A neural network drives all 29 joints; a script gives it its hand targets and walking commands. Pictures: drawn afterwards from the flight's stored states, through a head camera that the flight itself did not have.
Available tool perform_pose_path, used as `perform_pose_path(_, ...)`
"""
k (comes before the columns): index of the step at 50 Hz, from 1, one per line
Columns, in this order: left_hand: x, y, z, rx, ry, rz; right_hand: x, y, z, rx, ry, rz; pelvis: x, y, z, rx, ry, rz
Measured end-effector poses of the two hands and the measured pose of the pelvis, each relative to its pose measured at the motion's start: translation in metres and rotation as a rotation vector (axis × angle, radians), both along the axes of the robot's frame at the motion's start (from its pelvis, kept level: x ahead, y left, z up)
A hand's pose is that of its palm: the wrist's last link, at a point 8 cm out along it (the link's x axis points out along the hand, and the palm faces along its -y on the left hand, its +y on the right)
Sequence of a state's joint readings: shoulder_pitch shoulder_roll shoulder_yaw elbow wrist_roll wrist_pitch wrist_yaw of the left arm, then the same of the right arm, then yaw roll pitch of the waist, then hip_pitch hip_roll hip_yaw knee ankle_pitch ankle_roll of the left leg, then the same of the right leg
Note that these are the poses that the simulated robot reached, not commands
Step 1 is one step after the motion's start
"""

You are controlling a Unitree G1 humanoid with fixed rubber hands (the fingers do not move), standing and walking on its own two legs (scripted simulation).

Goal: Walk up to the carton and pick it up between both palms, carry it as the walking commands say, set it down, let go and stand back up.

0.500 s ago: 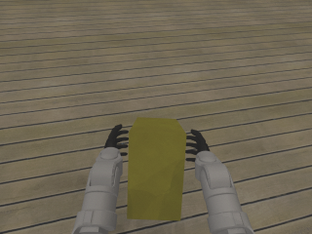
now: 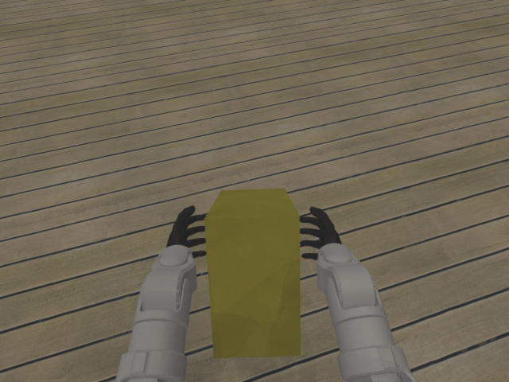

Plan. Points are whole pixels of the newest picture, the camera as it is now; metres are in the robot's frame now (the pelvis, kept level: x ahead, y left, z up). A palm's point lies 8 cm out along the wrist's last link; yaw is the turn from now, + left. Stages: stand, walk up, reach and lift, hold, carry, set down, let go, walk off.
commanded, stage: carry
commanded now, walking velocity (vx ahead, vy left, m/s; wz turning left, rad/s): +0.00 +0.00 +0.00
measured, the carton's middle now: (254, 260) +0.36 +0.01 -0.11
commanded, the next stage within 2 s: none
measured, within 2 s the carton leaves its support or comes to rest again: neither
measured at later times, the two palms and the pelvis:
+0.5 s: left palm (177, 162) +0.51 +0.16 +0.02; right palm (296, 164) +0.51 -0.08 +0.01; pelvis +0.20 +0.03 -0.02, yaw +0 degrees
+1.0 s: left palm (181, 127) +0.65 +0.18 -0.01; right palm (282, 125) +0.65 -0.06 -0.02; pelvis +0.35 +0.04 -0.03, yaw +3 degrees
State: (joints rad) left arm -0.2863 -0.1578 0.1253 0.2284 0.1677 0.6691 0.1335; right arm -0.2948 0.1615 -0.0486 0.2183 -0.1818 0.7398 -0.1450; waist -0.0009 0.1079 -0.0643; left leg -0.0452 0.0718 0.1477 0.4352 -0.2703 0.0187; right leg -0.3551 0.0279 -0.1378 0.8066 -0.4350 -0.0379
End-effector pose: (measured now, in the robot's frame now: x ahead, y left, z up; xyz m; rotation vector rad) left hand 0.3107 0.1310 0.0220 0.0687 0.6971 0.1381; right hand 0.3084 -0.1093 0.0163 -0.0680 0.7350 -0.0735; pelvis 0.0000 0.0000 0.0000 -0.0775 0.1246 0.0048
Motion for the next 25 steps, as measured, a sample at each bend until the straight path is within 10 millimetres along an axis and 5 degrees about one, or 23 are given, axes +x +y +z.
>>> perform_pose_path(5, 0.041, -0.009, -0.031, -0.05, -0.019, -0.01, 0.038, -0.012, -0.031, -0.011, -0.021, -0.001, 0.043, -0.007, -0.03, 0.069, -0.028, 0.049)
perform_pose_path(13, 0.092, 0.017, -0.052, -0.058, 0.055, 0.01, 0.097, 0.014, -0.039, -0.024, 0.048, 0.04, 0.111, 0.01, -0.03, 0.055, -0.066, 0.039)
perform_pose_path(25, 0.201, 0.033, -0.006, 0.0, -0.05, -0.013, 0.201, 0.032, -0.01, -0.005, -0.055, 0.014, 0.201, 0.033, -0.021, 0.046, -0.052, -0.003)
